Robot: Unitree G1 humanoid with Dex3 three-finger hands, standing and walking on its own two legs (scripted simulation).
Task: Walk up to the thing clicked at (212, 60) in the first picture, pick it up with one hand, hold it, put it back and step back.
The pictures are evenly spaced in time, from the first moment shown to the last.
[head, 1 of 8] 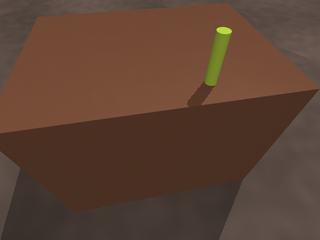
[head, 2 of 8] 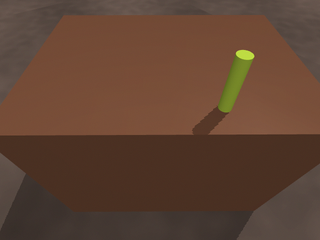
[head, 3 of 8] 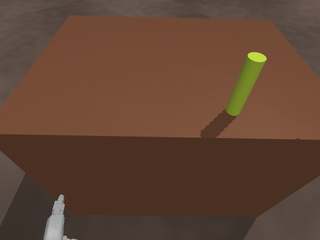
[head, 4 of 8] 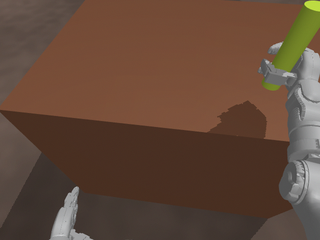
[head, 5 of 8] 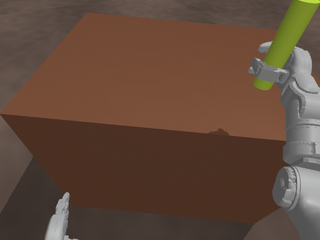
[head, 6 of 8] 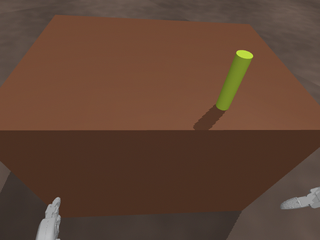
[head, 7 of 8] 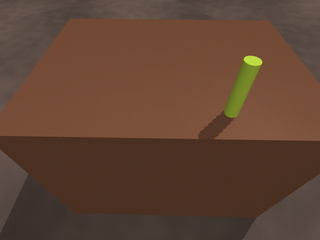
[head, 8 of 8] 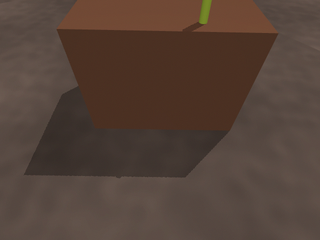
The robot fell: no
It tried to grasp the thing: yes
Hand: right
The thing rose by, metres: 0.26
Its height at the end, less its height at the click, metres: +0.00
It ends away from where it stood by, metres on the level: 0.01
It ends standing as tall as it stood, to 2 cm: yes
